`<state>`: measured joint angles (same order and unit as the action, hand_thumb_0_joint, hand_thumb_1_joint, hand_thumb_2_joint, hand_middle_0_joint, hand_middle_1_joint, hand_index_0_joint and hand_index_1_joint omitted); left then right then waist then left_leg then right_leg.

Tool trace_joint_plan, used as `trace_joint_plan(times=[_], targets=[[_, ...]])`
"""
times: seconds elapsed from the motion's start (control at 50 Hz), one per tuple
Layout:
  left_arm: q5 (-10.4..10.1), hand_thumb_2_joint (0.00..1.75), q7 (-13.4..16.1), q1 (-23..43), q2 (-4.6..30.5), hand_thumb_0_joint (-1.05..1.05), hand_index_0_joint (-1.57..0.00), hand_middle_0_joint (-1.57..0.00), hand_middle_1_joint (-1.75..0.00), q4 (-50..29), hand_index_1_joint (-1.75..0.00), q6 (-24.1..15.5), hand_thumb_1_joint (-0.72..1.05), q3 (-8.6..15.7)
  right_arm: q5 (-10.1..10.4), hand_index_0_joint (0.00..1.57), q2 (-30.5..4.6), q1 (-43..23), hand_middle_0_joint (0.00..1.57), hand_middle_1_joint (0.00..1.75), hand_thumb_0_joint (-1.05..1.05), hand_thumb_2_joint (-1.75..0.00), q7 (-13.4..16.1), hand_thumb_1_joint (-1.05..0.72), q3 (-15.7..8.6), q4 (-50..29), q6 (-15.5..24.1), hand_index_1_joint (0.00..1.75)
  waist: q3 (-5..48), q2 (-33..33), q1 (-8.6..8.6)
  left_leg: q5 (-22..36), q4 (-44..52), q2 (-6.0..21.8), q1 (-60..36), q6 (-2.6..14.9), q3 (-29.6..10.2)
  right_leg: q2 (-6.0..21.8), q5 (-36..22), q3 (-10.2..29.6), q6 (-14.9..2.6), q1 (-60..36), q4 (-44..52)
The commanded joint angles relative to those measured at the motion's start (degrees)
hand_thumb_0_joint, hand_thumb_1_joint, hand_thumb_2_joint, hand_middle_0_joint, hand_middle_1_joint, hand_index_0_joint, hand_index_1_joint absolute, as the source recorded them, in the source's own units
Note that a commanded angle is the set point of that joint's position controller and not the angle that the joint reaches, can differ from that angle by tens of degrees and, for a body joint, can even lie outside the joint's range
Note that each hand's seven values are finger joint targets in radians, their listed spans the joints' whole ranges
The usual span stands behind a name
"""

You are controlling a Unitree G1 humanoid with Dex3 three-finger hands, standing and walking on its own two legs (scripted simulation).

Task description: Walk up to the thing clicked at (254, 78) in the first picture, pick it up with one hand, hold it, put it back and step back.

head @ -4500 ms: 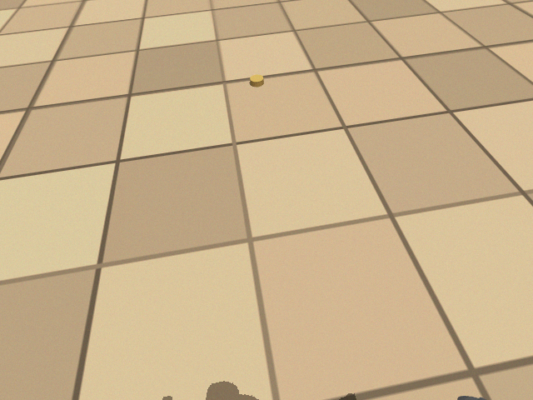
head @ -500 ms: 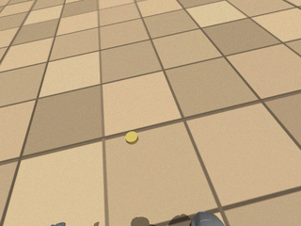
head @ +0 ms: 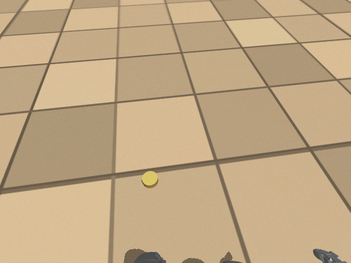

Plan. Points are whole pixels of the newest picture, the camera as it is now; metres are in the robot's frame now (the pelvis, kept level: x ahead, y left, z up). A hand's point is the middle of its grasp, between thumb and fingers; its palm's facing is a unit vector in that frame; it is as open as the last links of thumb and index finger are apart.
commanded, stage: walk up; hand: left
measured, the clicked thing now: (150, 179) +0.65 +0.20 -0.74
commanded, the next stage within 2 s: none
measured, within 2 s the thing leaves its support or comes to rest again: neither
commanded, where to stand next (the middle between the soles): +0.25 -0.02 m, yaw -3 degrees
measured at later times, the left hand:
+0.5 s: hand (96, 223) +0.22 +0.24 -0.11, palm faces -0.07 -0.90 -0.44, open 7.4 cm
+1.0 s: hand (97, 225) +0.23 +0.26 -0.16, palm faces -0.04 -0.95 -0.30, open 7.4 cm
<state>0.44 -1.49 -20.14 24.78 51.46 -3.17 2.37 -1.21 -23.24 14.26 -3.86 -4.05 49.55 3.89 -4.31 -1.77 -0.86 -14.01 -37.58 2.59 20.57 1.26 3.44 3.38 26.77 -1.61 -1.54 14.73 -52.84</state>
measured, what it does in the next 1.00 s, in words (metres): walks ahead: right foot, then left foot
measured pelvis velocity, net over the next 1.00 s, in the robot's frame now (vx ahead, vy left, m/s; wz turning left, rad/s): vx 0.16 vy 0.01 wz -0.02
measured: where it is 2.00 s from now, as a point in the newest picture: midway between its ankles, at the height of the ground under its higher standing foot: outside the picture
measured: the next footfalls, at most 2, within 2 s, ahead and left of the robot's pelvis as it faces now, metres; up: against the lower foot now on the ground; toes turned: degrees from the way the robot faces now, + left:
right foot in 0.38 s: +0.24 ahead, -0.13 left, +0.00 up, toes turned -4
left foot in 0.78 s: +0.25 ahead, +0.13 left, +0.00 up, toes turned -1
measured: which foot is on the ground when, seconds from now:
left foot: down 0.00-0.40, up 0.42-0.76, down 0.78-1.00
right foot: up 0.00-0.36, down 0.38-1.00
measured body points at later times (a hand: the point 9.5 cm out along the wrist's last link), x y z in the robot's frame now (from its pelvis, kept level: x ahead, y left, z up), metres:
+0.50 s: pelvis +0.12 -0.03 +0.00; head +0.14 -0.06 +0.45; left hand +0.22 +0.29 -0.08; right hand +0.15 -0.34 -0.14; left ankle +0.09 +0.10 -0.67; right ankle +0.20 -0.13 -0.72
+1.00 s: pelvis +0.16 +0.01 +0.01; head +0.18 +0.03 +0.45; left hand +0.23 +0.31 -0.14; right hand +0.23 -0.30 -0.11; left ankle +0.21 +0.13 -0.72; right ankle +0.20 -0.13 -0.72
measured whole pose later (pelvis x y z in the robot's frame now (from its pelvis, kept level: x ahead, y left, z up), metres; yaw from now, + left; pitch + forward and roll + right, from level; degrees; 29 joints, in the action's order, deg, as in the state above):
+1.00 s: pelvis +0.16 +0.01 +0.01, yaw -1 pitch -3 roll -1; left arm -0.2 -0.9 -9.5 21.6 59.2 -0.1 0.4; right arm -0.4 -20.3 9.3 -0.5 0.1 58.1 0.9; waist -5.3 -1.9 -0.5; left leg -14.4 -35.3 2.3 17.7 -0.5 0.1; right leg 1.4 13.1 -2.3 0.9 15.7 -32.4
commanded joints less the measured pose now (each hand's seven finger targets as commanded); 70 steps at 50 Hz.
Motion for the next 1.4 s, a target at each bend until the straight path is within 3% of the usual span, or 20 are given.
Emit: trace_joint_plan(times=[0.0,0.02,0.06,0.18,0.32,0.36,0.38,0.4,0.42,0.48,0.56,0.72,0.76,0.78,0.8,0.84,0.9,1.0,1.2,1.38], targets=[[-0.88,0.9,1.13,-0.09,12.33,0.0,-0.2,-0.2,-0.3,-4.69,-0.3,-1.59,0.9,2.62,1.36,0.2,-16.02,6.39,0.2,0.3,0.0,-0.9,2.14,-0.9,-4.08,-3.5,1.01,0.3,0.52,8.38,3.19,6.66,20.42,15.52,-15.67,10.1,-23.26,0.08,-3.05,7.96,-1.48,21.21,-12.09],[-1.23,0.9,0.81,-1.79,11.55,0.0,-0.2,-0.2,-0.3,-3.51,-0.3,-1.42,0.9,2.69,1.3,0.2,-14.11,5.08,0.2,0.3,0.0,-0.9,2.37,-0.9,-3.26,-3.87,1.38,0.3,0.45,8.89,1.98,14.44,19.41,12.46,-15.0,7.32,-16.35,0.73,-5.76,8.1,-1.26,19.0,-9.6],[-1.43,0.9,0.32,-3.22,10.38,0.0,-0.2,-0.2,-0.3,-2.83,-0.3,-0.79,0.9,2.7,1.48,0.2,-14.17,5.23,0.2,0.3,0.0,-0.9,2.49,-0.9,-3.11,-3.85,1.87,0.3,1.61,11.55,1.18,18.16,19.4,11.38,-13.24,7.83,-12.36,0.77,-8.74,5.87,-0.25,15.69,-7.64],[-0.09,0.9,-0.91,4.17,9.62,0.0,-0.2,-0.2,-0.3,-5.04,-0.3,-0.54,0.9,2.88,0.84,0.2,-14.99,5.16,0.2,0.3,0.0,-0.9,2.55,-0.9,-3.61,-5.77,1.51,0.3,-1.01,10.18,3.27,7.55,23.1,12.94,-12.38,12.54,-9.93,2.46,-11.48,2.38,1.76,17.09,5.35],[0.13,0.9,-0.63,1.48,8.25,0.0,-0.2,-0.2,-0.3,-2.65,-0.3,-1.98,0.9,3.41,0.91,0.2,-14.24,2.27,0.2,0.3,0.0,-0.9,2.03,-0.9,-2.98,-7.14,-0.04,0.3,1.4,6.14,-0.31,4.43,12.55,10.45,-3.56,9.18,-6.01,-1.24,-18.72,-1.86,0.5,-3.07,21.64],[0.55,0.9,0.7,-4.97,12.19,0.0,-0.2,-0.2,-0.3,-1.13,-0.3,-2.93,0.9,4.8,1.28,0.2,-9.22,4.87,0.2,0.3,0.0,-0.9,2.1,-0.9,-1.02,-7.45,-0.18,0.3,7.67,-6.32,-3.43,3.11,-6.51,4.17,-0.68,5.69,-0.64,1.42,-14.63,4.24,-1.45,-14.78,29.5],[0.79,0.9,1.3,-5.81,17.16,0.0,-0.2,-0.2,-0.3,-1.95,-0.3,-3.26,0.9,6.11,1.33,0.2,-5.66,7.83,0.2,0.3,0.0,-0.9,1.95,-0.9,0.22,-7.89,-0.28,0.3,9.52,-17.54,-2.73,-14.2,-17.98,-2.18,9.05,2.22,1.64,15.15,-9.28,26.18,-5.19,-19.63,34.49],[0.3,0.9,1.51,-1.88,17.56,0.0,-0.2,-0.2,-0.3,-3.5,-0.3,-2.9,0.9,5.57,0.99,0.2,-9.57,8.81,0.2,0.3,0.0,-0.9,2.64,-0.9,-0.58,-5.72,-1.57,0.3,5.86,-10.08,-1.85,-17.1,-21.8,-2.99,12.58,0.91,-2.89,20.46,-4.55,34.96,-10.21,-14.88,37.99],[-0.09,0.9,1.46,-0.52,17.73,0.0,-0.2,-0.2,-0.3,-3.84,-0.3,-2.28,0.9,5.46,0.67,0.2,-13.14,7.58,0.2,0.3,0.0,-0.9,3.28,-0.9,-1.76,-5.06,-2.07,0.3,3.63,-9.04,-1.95,-19.83,-23.89,-0.82,11.71,1.14,-4.6,21.39,-4.26,36.0,-14.02,-10.38,37.1],[-0.72,0.9,1.86,2.11,13.24,0.0,-0.2,-0.2,-0.3,-4.48,-0.3,-2.13,0.9,4.0,1.31,0.2,-12.22,7.93,0.2,0.3,0.0,-0.9,3.11,-0.9,-1.65,-2.18,-2.56,0.3,1.01,-5.3,-0.23,-12.28,-22.65,1.11,10.06,0.64,-8.06,13.29,-10.97,19.92,-8.75,-5.02,36.57],[0.11,0.9,1.92,4.87,12.16,0.0,-0.2,-0.2,-0.3,-5.45,-0.3,-1.91,0.9,3.27,0.78,0.2,-10.16,8.67,0.2,0.3,0.0,-0.9,2.92,-0.9,-1.09,-0.2,-3.29,0.3,2.82,-6.86,0.65,-7.26,-17.09,-0.25,4.9,-1.01,-5.7,9.92,-17.28,10.83,-9.02,-0.3,35.55],[-0.21,0.9,1.6,11.15,10.89,0.0,-0.2,-0.2,-0.3,-4.63,-0.3,1.17,0.9,2.31,0.33,0.2,-9.89,4.87,0.2,0.3,0.0,-0.9,3.86,-0.9,-1.12,3.58,-2.14,0.3,4.31,-5.54,1.63,2.39,3.71,-0.94,-11.43,-0.7,-1.72,9.98,-11.18,7.61,-6.89,11.31,25.64],[-0.71,0.9,1.53,10.07,7.4,0.0,-0.2,-0.2,-0.3,-3.72,-0.3,1.79,0.9,1.01,-0.37,0.2,-12.48,3.06,0.2,0.3,0.0,-0.9,4.36,-0.9,-1.29,3.4,-1.33,0.3,4.88,3.47,1.64,-1.3,14.12,5.6,-10.73,1.39,-12.49,6.03,-8.62,5.07,-3.09,11.98,19.12],[-1.53,0.9,1.45,8.3,5.03,0.0,-0.2,-0.2,-0.3,-2.88,-0.3,2.29,0.9,0.3,-0.71,0.2,-14.65,-1.06,0.2,0.3,0.0,-0.9,4.45,-0.9,-1.05,2.17,-0.76,0.3,3.53,11.1,-1.0,-6.84,21.08,13.14,-5.75,4.07,-25.64,-0.33,-2.89,1.76,-0.1,11.01,13.61],[-1.6,0.9,1.87,7.49,8.09,0.0,-0.2,-0.2,-0.3,-0.48,-0.3,2.81,0.9,1.17,0.17,0.2,-16.93,-5.08,0.2,0.3,0.0,-0.9,4.28,-0.9,-1.18,1.72,-0.85,0.3,1.92,12.62,-0.9,-13.29,22.65,16.43,2.76,8.58,-27.92,-1.18,2.22,1.88,0.1,4.32,10.28],[-0.95,0.9,1.54,7.38,9.62,0.0,-0.2,-0.2,-0.3,2.11,-0.3,2.66,0.9,1.64,0.27,0.2,-14.54,-8.22,0.2,0.3,0.0,-0.9,4.19,-0.9,-0.34,2.24,-1.39,0.3,0.49,11.42,-1.67,-16.75,21.04,11.6,7.78,7.0,-19.82,-0.1,-0.59,2.24,-0.37,-2.2,13.8],[-0.91,0.9,1.5,7.39,8.51,0.0,-0.2,-0.2,-0.3,4.47,-0.3,1.79,0.9,1.19,0.7,0.2,-11.25,-8.77,0.2,0.3,0.0,-0.9,4.01,-0.9,0.8,3.49,-1.18,0.3,5.53,12.16,-1.73,-0.59,14.01,6.68,-1.12,2.6,-12.35,0.07,-14.39,2.03,-0.2,-4.02,23.51],[-0.61,0.9,1.28,12.56,8.64,0.0,-0.2,-0.2,-0.3,6.48,-0.3,1.71,0.9,0.21,1.05,0.2,-11.31,-10.06,0.2,0.3,0.0,-0.9,4.01,-0.9,1.25,5.72,-2.04,0.3,3.6,8.97,0.01,-14.77,18.7,6.09,-0.5,1.48,-13.16,1.76,-7.16,4.68,-0.37,-2.68,27.47],[-0.82,0.9,1.29,15.64,8.17,0.0,-0.2,-0.2,-0.3,10.69,-0.3,0.61,0.9,-0.38,1.65,0.2,-9.81,-12.17,0.2,0.3,0.0,-0.9,3.91,-0.9,1.86,9.99,-1.61,0.3,7.03,0.37,0.81,8.72,15.79,4.63,-12.68,0.66,-8.88,4.95,-21.35,6.16,0.08,-3.25,33.88],[-0.35,0.9,1.45,17.14,7.5,0.0,-0.2,-0.2,-0.3,12.35,-0.3,1.02,0.9,-0.33,1.3,0.2,-9.06,-14.79,0.2,0.3,0.0,-0.9,3.77,-0.9,1.87,12.33,-2.11,0.3,5.8,-0.3,0.43,6.53,19.85,4.51,-12.8,0.1,-8.62,5.04,-18.28,5.38,0.99,-4.99,37.48]])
